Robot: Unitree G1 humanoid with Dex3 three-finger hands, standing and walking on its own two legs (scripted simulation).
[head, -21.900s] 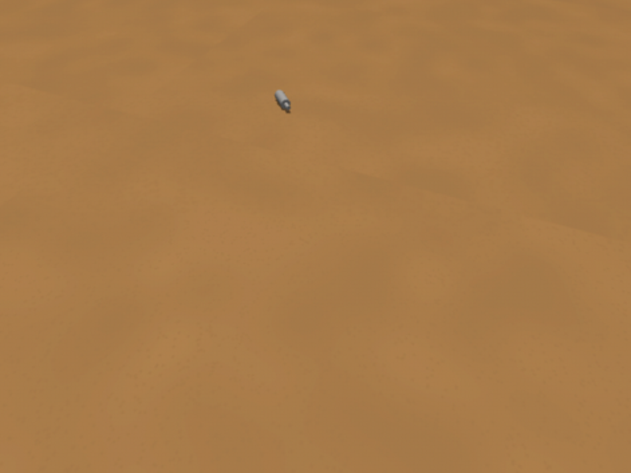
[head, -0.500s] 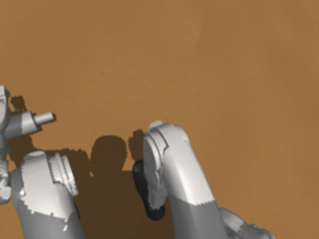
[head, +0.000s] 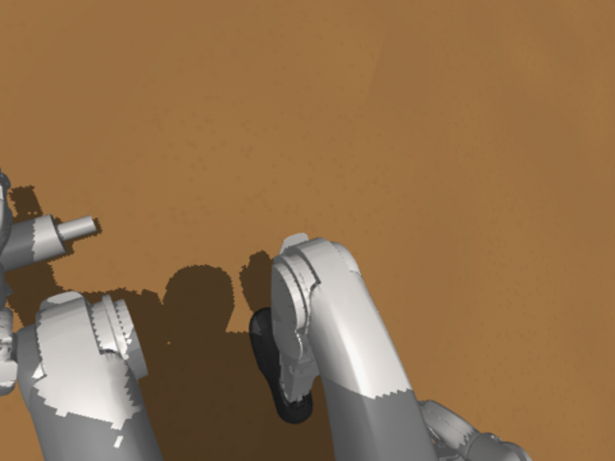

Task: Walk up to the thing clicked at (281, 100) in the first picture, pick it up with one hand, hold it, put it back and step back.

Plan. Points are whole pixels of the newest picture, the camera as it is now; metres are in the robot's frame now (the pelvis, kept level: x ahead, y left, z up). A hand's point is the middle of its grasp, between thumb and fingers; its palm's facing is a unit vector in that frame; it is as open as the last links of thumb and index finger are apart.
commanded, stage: close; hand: left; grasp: from above
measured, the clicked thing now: (27, 242) +0.41 +0.24 -0.28
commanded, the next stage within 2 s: settle in 1.90 s
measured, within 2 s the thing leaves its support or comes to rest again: neither
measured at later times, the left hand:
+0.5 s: hand out of the picture +0.40 +0.27 -0.25, palm faces -0.45 -0.10 -0.89, open 13.1 cm
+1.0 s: hand out of the picture +0.40 +0.28 -0.25, palm faces -0.43 -0.10 -0.90, open 11.5 cm
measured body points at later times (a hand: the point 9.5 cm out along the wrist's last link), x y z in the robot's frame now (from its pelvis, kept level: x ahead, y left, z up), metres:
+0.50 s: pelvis +0.00 +0.00 +0.00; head +0.26 +0.11 +0.35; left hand +0.42 +0.27 -0.20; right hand +0.06 -0.25 -0.07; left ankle +0.07 +0.13 -0.28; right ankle +0.12 -0.12 -0.28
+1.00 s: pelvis +0.00 +0.00 +0.00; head +0.25 +0.12 +0.35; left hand +0.42 +0.28 -0.20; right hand +0.07 -0.25 -0.06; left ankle +0.07 +0.13 -0.28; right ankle +0.12 -0.12 -0.28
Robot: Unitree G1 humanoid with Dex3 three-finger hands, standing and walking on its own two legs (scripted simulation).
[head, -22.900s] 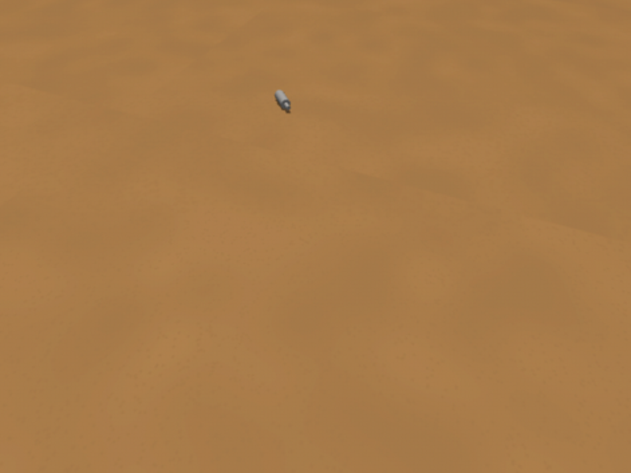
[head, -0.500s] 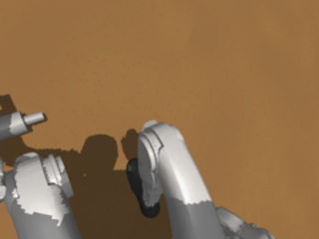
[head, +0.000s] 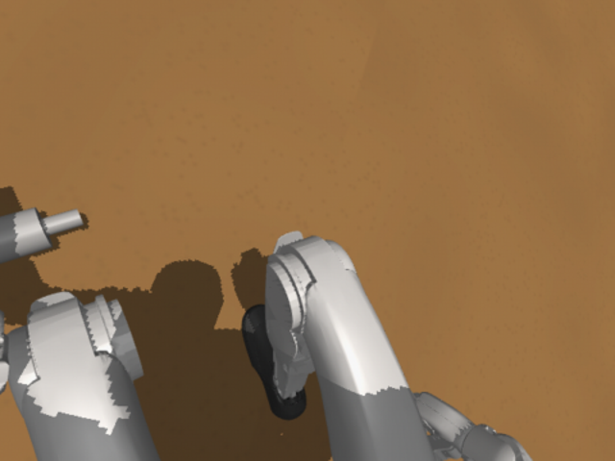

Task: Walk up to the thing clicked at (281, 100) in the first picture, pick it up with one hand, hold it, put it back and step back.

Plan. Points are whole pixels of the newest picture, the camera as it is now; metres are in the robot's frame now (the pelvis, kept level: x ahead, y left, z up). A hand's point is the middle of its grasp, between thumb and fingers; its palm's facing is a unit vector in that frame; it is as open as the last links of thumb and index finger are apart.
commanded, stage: close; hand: left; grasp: from above
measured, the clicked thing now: (10, 237) +0.41 +0.24 -0.29
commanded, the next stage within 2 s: settle in 0.90 s
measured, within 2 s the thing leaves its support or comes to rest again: leaves its support in 1.34 s
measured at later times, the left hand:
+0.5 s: hand out of the picture +0.39 +0.28 -0.25, palm faces -0.44 -0.11 -0.89, open 10.0 cm
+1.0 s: hand out of the picture +0.39 +0.28 -0.25, palm faces -0.44 -0.11 -0.89, open 9.1 cm
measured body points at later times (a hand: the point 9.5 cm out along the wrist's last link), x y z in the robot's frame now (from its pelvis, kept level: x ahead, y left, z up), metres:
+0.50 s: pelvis +0.00 +0.00 +0.00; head +0.26 +0.12 +0.35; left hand +0.41 +0.28 -0.20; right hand +0.07 -0.25 -0.07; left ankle +0.07 +0.13 -0.28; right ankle +0.12 -0.12 -0.28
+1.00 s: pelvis +0.00 +0.00 +0.00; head +0.25 +0.12 +0.35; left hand +0.41 +0.28 -0.20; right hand +0.07 -0.25 -0.07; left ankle +0.07 +0.13 -0.28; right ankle +0.12 -0.12 -0.28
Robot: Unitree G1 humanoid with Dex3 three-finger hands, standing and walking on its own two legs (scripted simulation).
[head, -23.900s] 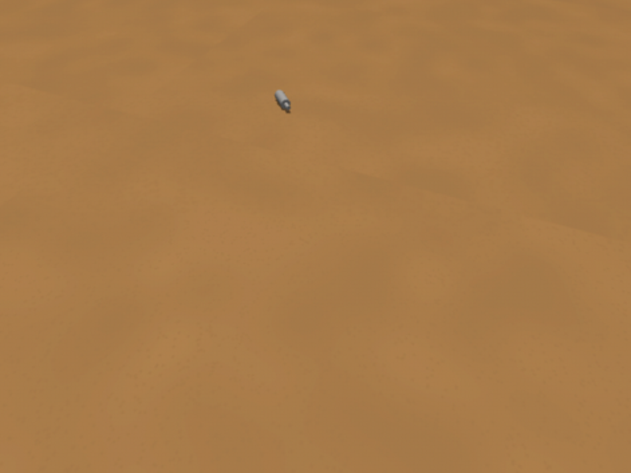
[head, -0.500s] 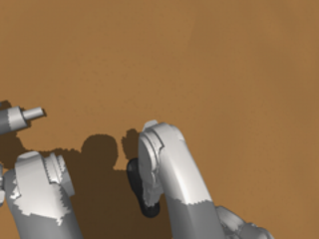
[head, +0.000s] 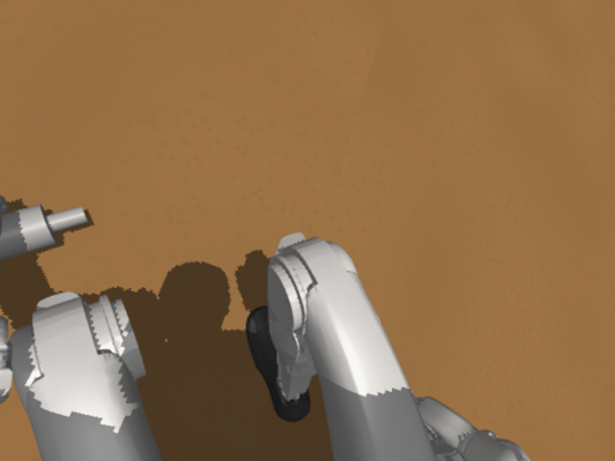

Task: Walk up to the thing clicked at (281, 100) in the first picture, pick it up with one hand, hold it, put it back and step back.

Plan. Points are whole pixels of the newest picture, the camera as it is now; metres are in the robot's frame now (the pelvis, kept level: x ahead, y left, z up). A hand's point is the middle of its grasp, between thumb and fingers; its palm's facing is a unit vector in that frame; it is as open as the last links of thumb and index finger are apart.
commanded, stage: settle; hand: left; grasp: from above
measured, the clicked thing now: (16, 233) +0.42 +0.25 -0.28
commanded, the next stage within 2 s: lift in 0.86 s
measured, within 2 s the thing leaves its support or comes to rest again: leaves its support in 0.34 s
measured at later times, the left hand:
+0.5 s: hand out of the picture +0.40 +0.28 -0.21, palm faces -0.36 -0.11 -0.92, open 9.1 cm
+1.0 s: hand out of the picture +0.39 +0.28 -0.13, palm faces -0.41 -0.09 -0.91, open 9.0 cm
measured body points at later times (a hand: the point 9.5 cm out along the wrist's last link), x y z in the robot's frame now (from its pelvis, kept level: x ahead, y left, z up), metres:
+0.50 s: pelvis +0.00 +0.00 +0.00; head +0.24 +0.10 +0.38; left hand +0.41 +0.29 -0.16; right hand +0.07 -0.26 -0.09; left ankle +0.07 +0.13 -0.28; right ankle +0.12 -0.12 -0.28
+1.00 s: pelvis +0.00 -0.01 +0.03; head +0.20 +0.05 +0.43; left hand +0.41 +0.28 -0.08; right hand +0.11 -0.28 -0.09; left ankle +0.07 +0.13 -0.28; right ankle +0.12 -0.12 -0.28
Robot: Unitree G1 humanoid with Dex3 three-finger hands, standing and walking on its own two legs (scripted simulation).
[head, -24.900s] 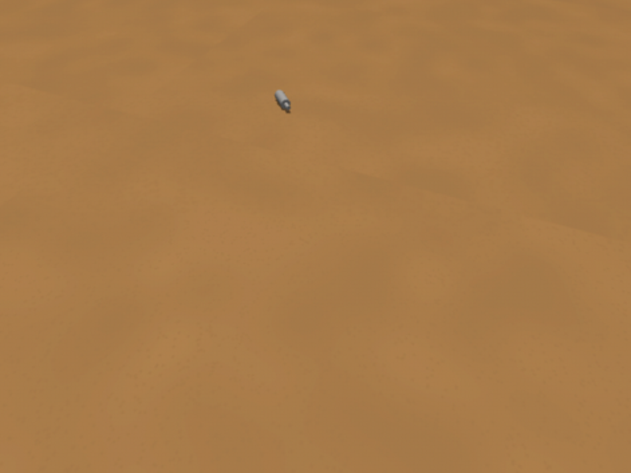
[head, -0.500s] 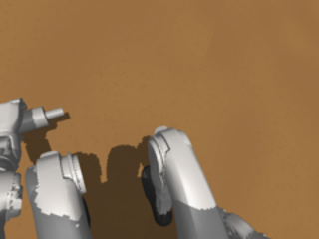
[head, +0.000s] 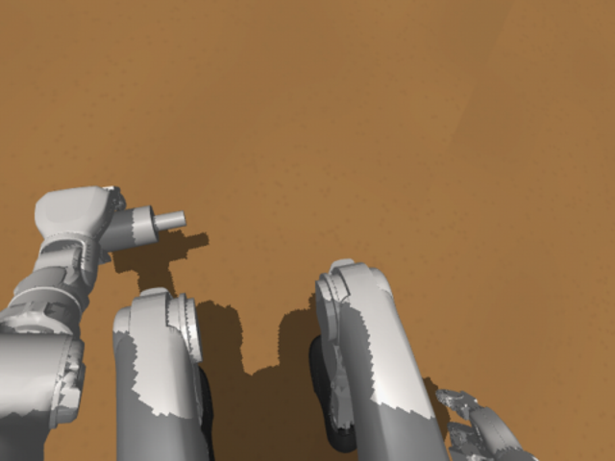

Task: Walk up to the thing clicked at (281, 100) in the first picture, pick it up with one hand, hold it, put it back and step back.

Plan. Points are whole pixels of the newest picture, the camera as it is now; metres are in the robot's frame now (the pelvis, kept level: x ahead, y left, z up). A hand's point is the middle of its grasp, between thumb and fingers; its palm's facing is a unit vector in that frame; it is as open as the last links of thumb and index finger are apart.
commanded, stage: lift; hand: left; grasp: from above
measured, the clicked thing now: (127, 228) +0.44 +0.20 -0.20
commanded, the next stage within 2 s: hold in 1.72 s
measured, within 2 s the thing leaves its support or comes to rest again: neither
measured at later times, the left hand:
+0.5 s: hand (35, 241) +0.39 +0.26 -0.04, palm faces -0.42 -0.06 -0.90, open 8.9 cm
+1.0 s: hand out of the picture +0.35 +0.25 +0.17, palm faces -0.40 -0.10 -0.91, open 8.9 cm
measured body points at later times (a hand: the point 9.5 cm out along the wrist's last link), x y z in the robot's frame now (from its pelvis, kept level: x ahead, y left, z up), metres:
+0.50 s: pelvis +0.00 +0.01 +0.08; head +0.17 +0.03 +0.49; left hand +0.41 +0.26 +0.01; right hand +0.10 -0.27 -0.05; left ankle +0.08 +0.13 -0.31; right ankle +0.10 -0.12 -0.31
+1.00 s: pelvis +0.02 +0.01 +0.25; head +0.12 +0.02 +0.69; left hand +0.37 +0.26 +0.22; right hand +0.16 -0.25 +0.13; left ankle +0.08 +0.13 -0.31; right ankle +0.10 -0.12 -0.31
